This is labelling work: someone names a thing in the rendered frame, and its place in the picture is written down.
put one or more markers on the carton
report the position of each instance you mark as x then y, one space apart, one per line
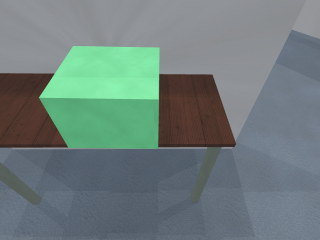
106 97

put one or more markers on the table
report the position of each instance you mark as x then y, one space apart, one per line
191 114

